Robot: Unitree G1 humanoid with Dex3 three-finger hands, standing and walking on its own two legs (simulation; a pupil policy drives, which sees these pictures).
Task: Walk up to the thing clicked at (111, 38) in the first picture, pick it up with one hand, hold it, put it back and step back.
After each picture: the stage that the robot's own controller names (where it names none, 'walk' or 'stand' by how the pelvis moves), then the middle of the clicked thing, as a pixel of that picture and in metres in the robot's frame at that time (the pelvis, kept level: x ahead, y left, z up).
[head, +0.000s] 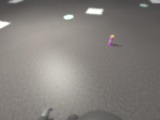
stand; (111, 40) +1.79 -0.47 -0.65
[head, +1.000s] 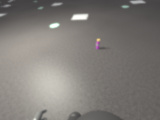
walk; (98, 44) +1.69 -0.02 -0.63
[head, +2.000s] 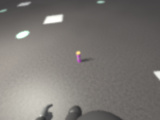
walk; (78, 57) +1.10 +0.30 -0.65
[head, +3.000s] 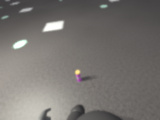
walk; (78, 76) +0.71 +0.27 -0.65
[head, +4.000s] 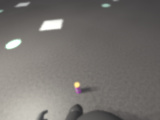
walk; (77, 88) +0.48 +0.21 -0.64
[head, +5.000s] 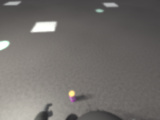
stand; (72, 96) +0.39 +0.20 -0.65
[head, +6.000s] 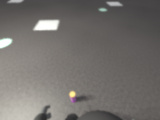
stand; (73, 97) +0.37 +0.19 -0.65
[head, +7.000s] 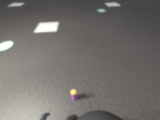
stand; (73, 95) +0.41 +0.20 -0.66
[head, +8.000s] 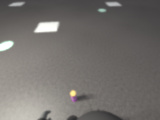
stand; (73, 96) +0.39 +0.20 -0.66
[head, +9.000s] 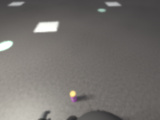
stand; (73, 96) +0.39 +0.20 -0.66
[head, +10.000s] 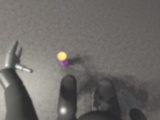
go down; (63, 60) +0.46 +0.23 -0.33
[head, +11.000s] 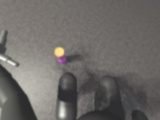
go down; (61, 57) +0.46 +0.24 -0.26
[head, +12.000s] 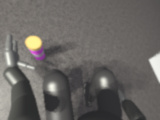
close in; (37, 50) +0.45 +0.29 -0.16
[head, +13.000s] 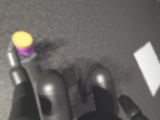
close; (26, 48) +0.44 +0.30 -0.16
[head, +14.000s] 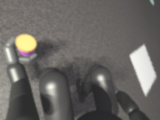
lift; (27, 49) +0.42 +0.29 -0.16
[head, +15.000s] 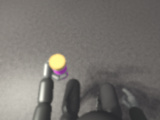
lift; (60, 69) +0.33 +0.20 +0.00
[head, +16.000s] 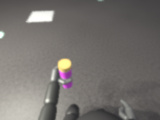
hold; (66, 75) +0.31 +0.17 +0.02
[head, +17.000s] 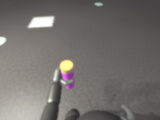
hold; (68, 76) +0.31 +0.16 +0.03
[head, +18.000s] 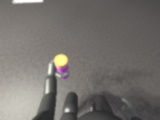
crouch; (63, 69) +0.36 +0.19 -0.02
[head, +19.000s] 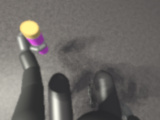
lower; (38, 41) +0.50 +0.27 -0.05
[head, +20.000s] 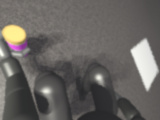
lower; (18, 45) +0.45 +0.30 -0.16
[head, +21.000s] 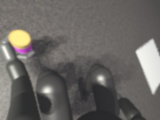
lower; (24, 48) +0.44 +0.30 -0.16
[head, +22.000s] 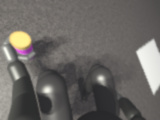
lower; (25, 49) +0.43 +0.30 -0.16
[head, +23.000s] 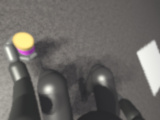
lower; (27, 49) +0.43 +0.29 -0.16
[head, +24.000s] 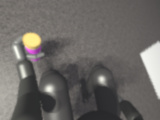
open; (34, 49) +0.44 +0.27 -0.17
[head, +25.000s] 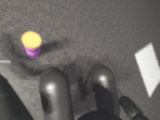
stand; (32, 47) +0.43 +0.28 -0.17
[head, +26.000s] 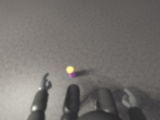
walk; (71, 72) +0.43 +0.20 -0.43
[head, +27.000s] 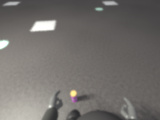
stand; (74, 96) +0.39 +0.18 -0.60
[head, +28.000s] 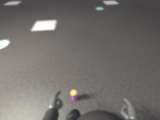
stand; (74, 96) +0.39 +0.18 -0.60
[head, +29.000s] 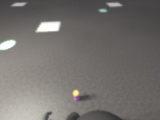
stand; (76, 96) +0.40 +0.17 -0.65
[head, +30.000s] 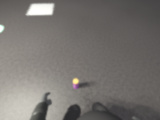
walk; (75, 84) +0.44 +0.13 -0.64
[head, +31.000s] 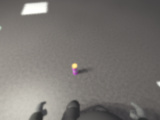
walk; (75, 69) +0.65 +0.22 -0.63
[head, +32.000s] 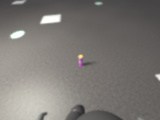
stand; (80, 60) +1.00 +0.24 -0.63
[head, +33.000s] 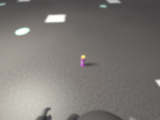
stand; (83, 61) +1.04 +0.16 -0.65
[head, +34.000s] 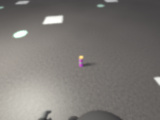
stand; (81, 61) +1.03 +0.19 -0.66
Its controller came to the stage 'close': yes
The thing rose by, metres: 0.68
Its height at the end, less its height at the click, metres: +0.00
